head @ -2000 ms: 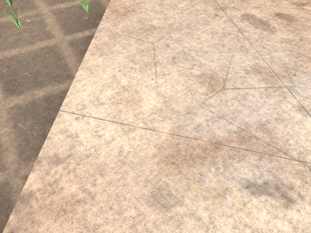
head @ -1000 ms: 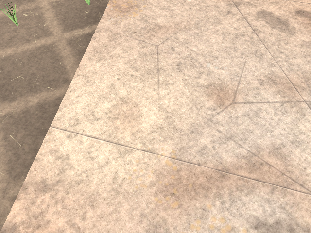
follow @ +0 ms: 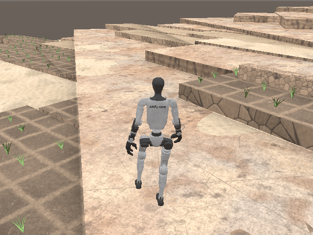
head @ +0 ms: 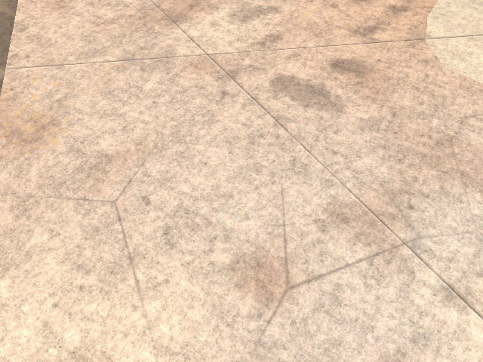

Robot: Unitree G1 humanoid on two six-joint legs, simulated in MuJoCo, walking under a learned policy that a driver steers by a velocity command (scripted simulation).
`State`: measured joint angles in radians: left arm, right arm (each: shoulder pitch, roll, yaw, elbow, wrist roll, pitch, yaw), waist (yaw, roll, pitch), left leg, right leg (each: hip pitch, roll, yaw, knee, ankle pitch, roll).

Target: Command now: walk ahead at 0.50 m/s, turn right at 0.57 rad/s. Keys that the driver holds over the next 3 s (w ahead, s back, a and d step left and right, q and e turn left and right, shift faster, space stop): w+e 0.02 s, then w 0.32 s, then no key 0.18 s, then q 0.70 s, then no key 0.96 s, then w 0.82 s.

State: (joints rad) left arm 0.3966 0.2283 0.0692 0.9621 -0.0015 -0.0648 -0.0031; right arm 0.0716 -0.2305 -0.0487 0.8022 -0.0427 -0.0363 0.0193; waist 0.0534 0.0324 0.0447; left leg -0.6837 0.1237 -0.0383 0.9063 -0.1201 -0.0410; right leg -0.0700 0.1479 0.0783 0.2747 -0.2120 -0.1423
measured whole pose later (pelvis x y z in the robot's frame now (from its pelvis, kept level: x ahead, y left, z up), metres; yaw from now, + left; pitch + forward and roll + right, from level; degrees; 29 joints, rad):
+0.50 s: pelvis +0.27 +0.06 +0.00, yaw -6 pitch +0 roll +0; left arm 0.20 0.25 0.04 0.86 0.03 -0.04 -0.02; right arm 0.36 -0.22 -0.03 0.92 -0.01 -0.09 0.01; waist -0.02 -0.04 0.06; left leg -0.14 -0.06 0.06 0.29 -0.15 0.08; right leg -0.55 -0.02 0.04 1.00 -0.26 -0.03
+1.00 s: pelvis +0.34 +0.02 -0.01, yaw +7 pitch +0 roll +0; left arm 0.19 0.23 0.03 0.83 0.03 -0.01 0.05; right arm 0.22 -0.27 -0.07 0.83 -0.02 0.07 0.01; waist -0.01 0.03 0.06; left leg -0.46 0.01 0.02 0.99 -0.42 -0.01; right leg -0.29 -0.03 -0.17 0.42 -0.14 -0.06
